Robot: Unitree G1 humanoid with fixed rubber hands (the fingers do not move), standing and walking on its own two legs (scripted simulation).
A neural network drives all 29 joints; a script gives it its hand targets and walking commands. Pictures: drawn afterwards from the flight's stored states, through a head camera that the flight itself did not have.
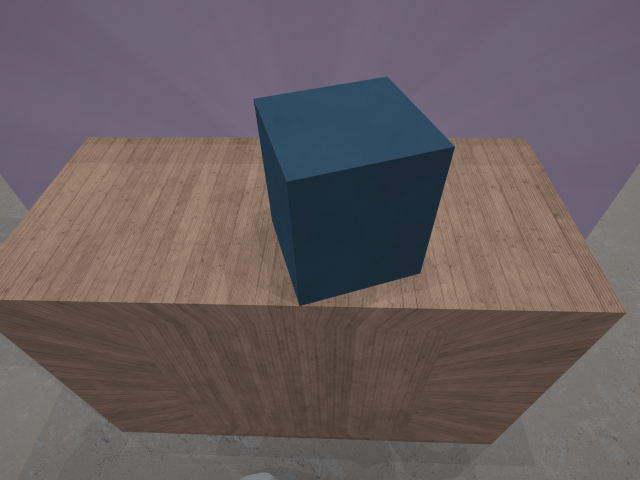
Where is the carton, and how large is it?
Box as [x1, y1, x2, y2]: [254, 77, 454, 305]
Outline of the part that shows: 387,77 254,99 272,221 299,305 420,272 454,146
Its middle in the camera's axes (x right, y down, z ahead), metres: +0.04 -0.07 +0.61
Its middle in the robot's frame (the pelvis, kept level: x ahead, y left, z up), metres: +0.53 -0.01 +0.07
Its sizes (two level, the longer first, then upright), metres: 0.210 0.200 0.250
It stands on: a pedestal, 0.69 m high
